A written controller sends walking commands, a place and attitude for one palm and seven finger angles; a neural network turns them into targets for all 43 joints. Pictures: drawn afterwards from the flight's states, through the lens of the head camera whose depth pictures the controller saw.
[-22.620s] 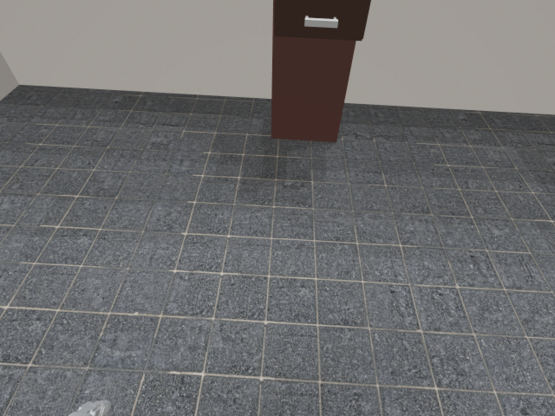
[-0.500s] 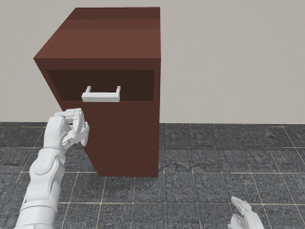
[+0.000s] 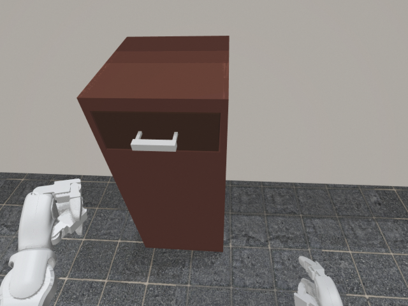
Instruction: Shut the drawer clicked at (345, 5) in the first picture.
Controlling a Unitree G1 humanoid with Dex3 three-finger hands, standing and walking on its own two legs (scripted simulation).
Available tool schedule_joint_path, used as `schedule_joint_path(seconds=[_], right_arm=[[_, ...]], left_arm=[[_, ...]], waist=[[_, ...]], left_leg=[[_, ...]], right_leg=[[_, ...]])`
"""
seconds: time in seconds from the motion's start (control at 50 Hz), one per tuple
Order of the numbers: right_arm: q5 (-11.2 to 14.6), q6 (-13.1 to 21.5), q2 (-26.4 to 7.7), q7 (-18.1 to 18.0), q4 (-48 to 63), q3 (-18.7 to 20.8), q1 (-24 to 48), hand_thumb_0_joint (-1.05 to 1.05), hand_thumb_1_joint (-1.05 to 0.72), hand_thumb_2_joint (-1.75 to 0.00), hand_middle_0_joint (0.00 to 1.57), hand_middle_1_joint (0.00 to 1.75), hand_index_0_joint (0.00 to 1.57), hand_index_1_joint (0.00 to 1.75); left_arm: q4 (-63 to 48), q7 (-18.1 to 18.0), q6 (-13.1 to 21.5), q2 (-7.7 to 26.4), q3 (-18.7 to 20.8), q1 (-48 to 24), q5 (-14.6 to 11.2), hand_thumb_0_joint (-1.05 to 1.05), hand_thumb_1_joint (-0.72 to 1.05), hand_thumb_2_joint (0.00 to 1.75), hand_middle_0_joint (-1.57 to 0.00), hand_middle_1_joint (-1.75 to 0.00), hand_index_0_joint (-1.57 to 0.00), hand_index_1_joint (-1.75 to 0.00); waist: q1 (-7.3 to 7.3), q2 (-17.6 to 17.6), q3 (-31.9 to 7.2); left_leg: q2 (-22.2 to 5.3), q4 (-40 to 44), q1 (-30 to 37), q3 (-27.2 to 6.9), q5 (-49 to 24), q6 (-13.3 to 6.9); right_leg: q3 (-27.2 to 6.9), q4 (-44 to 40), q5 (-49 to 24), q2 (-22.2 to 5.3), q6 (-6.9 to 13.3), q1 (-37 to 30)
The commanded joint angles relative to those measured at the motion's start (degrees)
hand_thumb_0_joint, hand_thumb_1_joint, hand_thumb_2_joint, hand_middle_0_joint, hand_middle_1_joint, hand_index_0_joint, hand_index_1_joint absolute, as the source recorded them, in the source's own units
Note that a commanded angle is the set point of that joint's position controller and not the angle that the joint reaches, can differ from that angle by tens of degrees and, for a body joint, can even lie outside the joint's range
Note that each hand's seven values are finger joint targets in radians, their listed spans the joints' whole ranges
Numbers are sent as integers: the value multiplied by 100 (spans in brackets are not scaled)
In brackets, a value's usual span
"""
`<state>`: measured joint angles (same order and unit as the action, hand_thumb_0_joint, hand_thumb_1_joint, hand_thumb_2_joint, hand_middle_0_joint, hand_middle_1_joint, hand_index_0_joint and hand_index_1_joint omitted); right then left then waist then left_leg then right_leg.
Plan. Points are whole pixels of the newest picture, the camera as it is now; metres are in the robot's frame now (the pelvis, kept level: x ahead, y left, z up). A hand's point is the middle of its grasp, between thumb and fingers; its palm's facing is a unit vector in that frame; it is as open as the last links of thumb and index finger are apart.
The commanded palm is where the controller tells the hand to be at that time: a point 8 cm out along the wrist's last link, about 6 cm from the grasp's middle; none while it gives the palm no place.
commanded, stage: draw the hand back to the body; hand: left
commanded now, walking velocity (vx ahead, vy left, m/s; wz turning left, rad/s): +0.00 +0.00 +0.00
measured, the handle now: (155, 140) +0.54 +0.20 +0.02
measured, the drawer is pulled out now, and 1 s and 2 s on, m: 0.00 0.00 0.00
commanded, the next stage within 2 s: step back with the hand held close in 0.38 s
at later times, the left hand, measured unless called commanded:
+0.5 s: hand (49, 235) +0.17 +0.24 +0.16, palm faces +0.41 -0.83 -0.36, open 3.2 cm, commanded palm +0.12 +0.28 +0.18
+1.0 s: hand (20, 256) +0.14 +0.26 +0.16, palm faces +0.30 -0.82 -0.49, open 3.2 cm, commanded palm +0.08 +0.31 +0.18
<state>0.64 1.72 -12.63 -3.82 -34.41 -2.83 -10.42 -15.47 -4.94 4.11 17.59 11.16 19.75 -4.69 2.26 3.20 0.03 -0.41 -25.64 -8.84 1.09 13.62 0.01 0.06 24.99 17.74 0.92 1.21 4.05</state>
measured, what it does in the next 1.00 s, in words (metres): shifts its weight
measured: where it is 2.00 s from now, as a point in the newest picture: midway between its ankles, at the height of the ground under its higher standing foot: outside the picture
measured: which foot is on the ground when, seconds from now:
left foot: down 0.00-1.00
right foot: down 0.00-1.00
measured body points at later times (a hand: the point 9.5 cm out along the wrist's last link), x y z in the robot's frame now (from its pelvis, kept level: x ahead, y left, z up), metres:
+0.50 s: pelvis -0.01 +0.00 +0.00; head -0.03 -0.02 +0.45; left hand +0.14 +0.28 +0.18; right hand +0.19 -0.21 -0.08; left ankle +0.01 +0.12 -0.74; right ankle -0.04 -0.11 -0.74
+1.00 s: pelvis -0.06 +0.03 -0.01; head -0.03 +0.04 +0.44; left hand +0.12 +0.31 +0.18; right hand +0.11 -0.22 -0.08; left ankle +0.01 +0.12 -0.74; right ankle -0.04 -0.11 -0.74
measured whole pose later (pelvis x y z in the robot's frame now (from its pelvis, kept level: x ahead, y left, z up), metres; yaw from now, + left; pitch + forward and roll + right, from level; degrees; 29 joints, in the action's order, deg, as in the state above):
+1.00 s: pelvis -0.06 +0.03 -0.01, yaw -1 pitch +0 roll -1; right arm 0.4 -0.2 -12.3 -3.9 -30.2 0.7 -11.2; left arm -34.3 -7.0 10.9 24.2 21.8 36.6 -3.1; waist -0.2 0.0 2.4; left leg -0.3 -29.4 -19.7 2.4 10.0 -2.1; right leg -1.1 28.5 13.5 0.6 -1.0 15.1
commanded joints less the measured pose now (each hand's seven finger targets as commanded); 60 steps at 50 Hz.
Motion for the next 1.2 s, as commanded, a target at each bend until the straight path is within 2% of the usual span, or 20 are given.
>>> schedule_joint_path(seconds=[0.0,0.16,0.18,0.26,0.3,0.42,0.48,0.5,0.52,0.54,0.6,0.68,0.76,0.78,0.88,0.98,1.04,1.12,1.16,1.18], right_arm=[[6,404,-591,11,986,308,785,0,-90,-90,20,30,20,30],[19,615,-571,-7,968,366,749,0,-90,-90,20,30,20,30],[20,622,-571,-15,979,360,735,0,-90,-90,20,30,20,30],[17,642,-616,-55,909,396,699,0,-90,-90,20,30,20,30],[6,653,-615,-77,928,381,702,0,-90,-90,20,30,20,30],[-20,751,-578,-104,917,356,733,0,-90,-90,20,30,20,30],[-25,758,-554,-100,882,347,741,0,-90,-90,20,30,20,30],[-26,616,-749,-25,1053,418,655,0,-90,-90,20,30,20,30],[-46,532,-648,-10,886,423,626,0,-90,-90,20,30,20,30],[-42,453,-643,27,920,447,586,0,-90,-90,20,30,20,30],[-44,259,-695,76,1025,526,555,0,-90,-90,20,30,20,30],[-21,42,-679,46,1189,583,605,0,-90,-90,20,30,20,30],[-10,-29,-695,-29,1325,611,641,0,-90,-90,20,30,20,30],[4,-41,-654,-32,1342,605,588,0,-90,-90,20,30,20,30],[-5,46,-675,-46,1352,619,494,0,-90,-90,20,30,20,30],[-6,255,-744,-56,1376,624,450,0,-90,-90,20,30,20,30],[4,388,-746,-69,1349,635,383,0,-90,-90,20,30,20,30],[-46,488,-732,-76,1276,647,277,0,-90,-90,20,30,20,30],[-92,503,-720,-89,1190,657,273,0,-90,-90,20,30,20,30],[-85,496,-656,-79,1113,626,225,0,-90,-90,20,30,20,30]], left_arm=[[-1823,-118,419,996,723,-197,-4,0,90,90,-140,-160,-140,-160],[-2341,-174,529,1178,1202,829,-1,0,90,90,-140,-160,-140,-160],[-2453,-175,555,1170,1211,849,-3,0,90,90,-140,-160,-140,-160],[-2122,-173,536,937,976,645,25,0,90,90,-140,-160,-140,-160],[-2223,-197,554,986,985,470,33,0,90,90,-140,-160,-140,-160],[-2361,-251,592,1099,1113,587,21,0,90,90,-140,-160,-140,-160],[-2267,-249,562,1069,1126,636,11,0,90,90,-140,-160,-140,-160],[-2967,-283,852,2051,2077,-364,64,0,90,90,-140,-160,-140,-160],[-2296,-231,901,1605,1782,163,74,0,90,90,-140,-160,-140,-160],[-1984,-181,881,1233,1465,641,111,0,90,90,-140,-160,-140,-160],[-1928,-132,893,1000,1268,1193,122,0,90,90,-140,-160,-140,-160],[-2311,-179,874,1231,1464,1489,122,0,90,90,-140,-160,-140,-160],[-2854,-277,914,1602,1777,1583,103,0,90,90,-140,-160,-140,-160],[-2868,-294,909,1514,1733,1680,94,0,90,90,-140,-160,-140,-160],[-2993,-351,967,1445,1709,1841,100,0,90,90,-140,-160,-140,-160],[-2976,-385,1107,1337,1713,1783,187,0,90,90,-140,-160,-140,-160],[-2875,-407,1190,1295,1763,1730,244,0,90,90,-140,-160,-140,-160],[-2960,-421,1269,1297,1704,1540,261,0,90,90,-140,-160,-140,-160],[-3140,-472,1288,1475,1755,1376,237,0,90,90,-140,-160,-140,-160],[-3117,-496,1289,1338,1591,1298,225,0,90,90,-140,-160,-140,-160]], waist=[[27,51,-590],[126,-88,-278],[107,-11,-298],[24,-287,98],[41,-72,-27],[126,-101,-275],[128,-55,-118],[-77,-95,223],[-145,-378,291],[-165,-449,233],[-170,-272,-184],[-150,-293,-645],[-111,-68,-956],[-133,-73,-978],[-156,296,-860],[-205,567,-481],[-232,306,-348],[-290,-202,-240],[-321,-476,-233],[-356,-680,-231]], left_leg=[[-46,217,703,20,-1413,-194],[-78,161,563,24,-1280,-184],[-67,173,567,22,-1207,-181],[-82,205,482,-1,-825,-198],[-53,222,529,-16,-702,-206],[-33,183,565,-15,-911,-213],[-42,191,499,-5,-929,-192],[-110,-40,126,-98,-573,-302],[-73,-195,81,-154,-492,-278],[-101,-253,101,-132,-583,-262],[-239,-90,184,-98,-1214,-263],[-363,6,198,-155,-2017,-284],[-418,-24,55,-178,-2242,-281],[-436,-22,-46,-207,-2256,-278],[-550,226,-578,-383,-1597,-307],[-771,865,-2106,-763,866,-467],[-785,867,-2785,-858,1870,-527],[-476,266,-2377,-718,1942,-392],[-188,-413,-1532,-474,1437,-227],[-72,-801,-1097,-409,1137,-146]], right_leg=[[72,-416,-1778,-86,-26,357],[69,-515,-1652,-46,-33,517],[68,-502,-1590,-63,-32,517],[63,-622,-1136,-50,-57,796],[30,-619,-999,-86,-47,746],[-6,-572,-1292,-111,-28,517],[-14,-603,-1319,-108,-24,521],[-746,-978,-1743,-434,-27,978],[-775,-1001,-1857,-578,22,1027],[-777,-954,-1968,-629,18,1076],[-483,-619,-2316,-543,-95,850],[-236,-301,-2506,-402,-184,628],[-225,-99,-2590,-347,-211,532],[-203,-23,-2571,-336,-208,455],[-143,208,-1819,-167,-217,479],[-144,778,-930,14,-204,14],[-271,875,-669,14,-204,-129],[-684,107,382,-205,-73,743],[-1060,-607,964,-519,100,1717],[-1109,-803,1065,-721,195,2159]])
